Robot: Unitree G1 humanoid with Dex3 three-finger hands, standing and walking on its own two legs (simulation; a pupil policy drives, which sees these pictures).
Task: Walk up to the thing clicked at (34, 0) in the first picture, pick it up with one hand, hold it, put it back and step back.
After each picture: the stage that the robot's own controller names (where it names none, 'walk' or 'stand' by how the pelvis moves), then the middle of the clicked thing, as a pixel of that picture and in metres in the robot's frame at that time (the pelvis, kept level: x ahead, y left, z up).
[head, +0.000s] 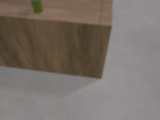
stand; (36, 3) +1.01 +0.31 -0.09
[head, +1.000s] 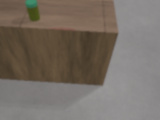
walk; (33, 10) +0.88 +0.28 -0.07
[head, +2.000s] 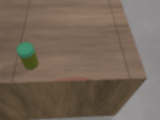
walk; (28, 56) +0.48 +0.23 -0.08
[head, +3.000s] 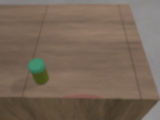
stand; (39, 72) +0.43 +0.22 -0.08
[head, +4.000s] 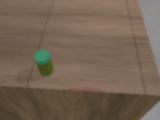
stand; (44, 63) +0.46 +0.20 -0.08
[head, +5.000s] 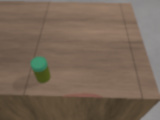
stand; (41, 70) +0.44 +0.20 -0.09
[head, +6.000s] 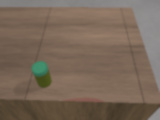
stand; (42, 74) +0.43 +0.20 -0.09
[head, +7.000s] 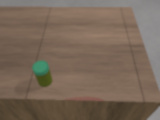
stand; (43, 74) +0.44 +0.20 -0.09
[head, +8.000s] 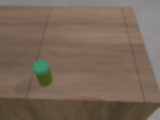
stand; (43, 73) +0.44 +0.19 -0.09
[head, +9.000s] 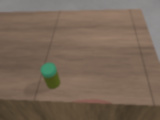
rise first; (51, 76) +0.43 +0.19 -0.08
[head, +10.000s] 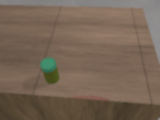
go down; (50, 71) +0.44 +0.19 -0.08
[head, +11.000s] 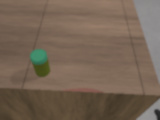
go down; (40, 63) +0.46 +0.17 -0.06
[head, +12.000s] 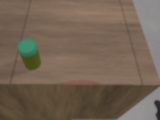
go down; (30, 55) +0.46 +0.18 -0.03
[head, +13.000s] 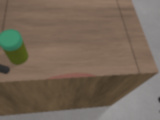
close in; (14, 48) +0.45 +0.19 +0.00
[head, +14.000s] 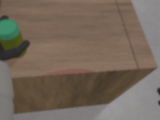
close; (12, 40) +0.47 +0.18 +0.02
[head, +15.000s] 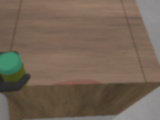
lift; (13, 72) +0.36 +0.21 +0.02
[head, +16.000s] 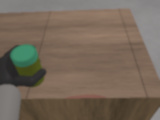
lift; (29, 66) +0.32 +0.17 +0.15
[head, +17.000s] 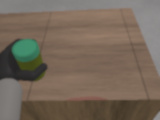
hold; (30, 61) +0.33 +0.16 +0.16
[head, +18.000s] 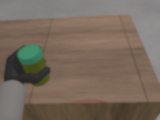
crouch; (35, 66) +0.33 +0.16 +0.15
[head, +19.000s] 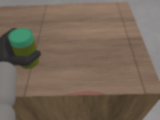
crouch; (25, 49) +0.39 +0.18 +0.14
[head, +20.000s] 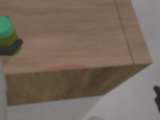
lower; (6, 37) +0.48 +0.19 +0.00
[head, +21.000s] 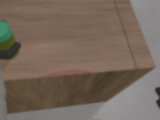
lower; (3, 41) +0.47 +0.20 +0.02
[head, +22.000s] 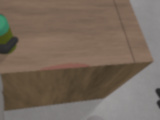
lower; (0, 35) +0.48 +0.20 +0.03
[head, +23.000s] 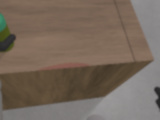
lower; out of the picture +0.49 +0.20 +0.03
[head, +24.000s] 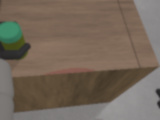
loosen; (13, 42) +0.46 +0.18 +0.02
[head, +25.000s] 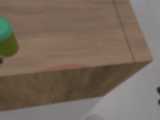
withdraw; (3, 38) +0.47 +0.18 +0.03
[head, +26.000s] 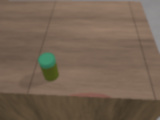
sink last; (49, 67) +0.44 +0.17 -0.03
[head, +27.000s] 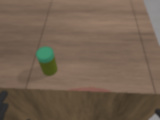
stand; (47, 61) +0.45 +0.17 -0.03
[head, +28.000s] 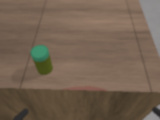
stand; (42, 60) +0.45 +0.18 -0.02
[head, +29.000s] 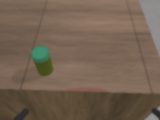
stand; (43, 61) +0.44 +0.18 -0.02
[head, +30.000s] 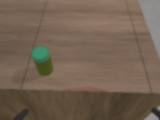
stand; (43, 61) +0.45 +0.18 -0.02
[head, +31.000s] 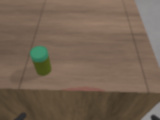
stand; (41, 61) +0.45 +0.18 -0.02
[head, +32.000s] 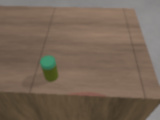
stand; (49, 69) +0.47 +0.17 -0.08
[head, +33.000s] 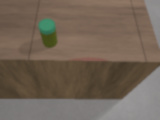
walk; (48, 34) +0.55 +0.13 -0.06
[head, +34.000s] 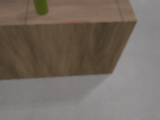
walk; (40, 2) +0.77 +0.24 -0.05
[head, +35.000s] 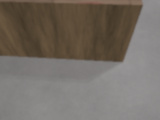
stand; out of the picture +1.07 +0.16 -0.06
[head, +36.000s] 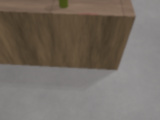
stand; out of the picture +1.07 +0.16 -0.09
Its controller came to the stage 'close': yes
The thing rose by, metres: 0.23
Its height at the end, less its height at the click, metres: +0.00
